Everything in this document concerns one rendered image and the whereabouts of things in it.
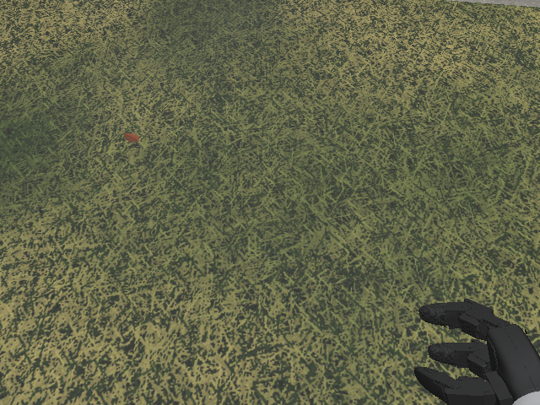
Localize right robot hand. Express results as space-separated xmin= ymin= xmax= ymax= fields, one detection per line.
xmin=414 ymin=299 xmax=540 ymax=405

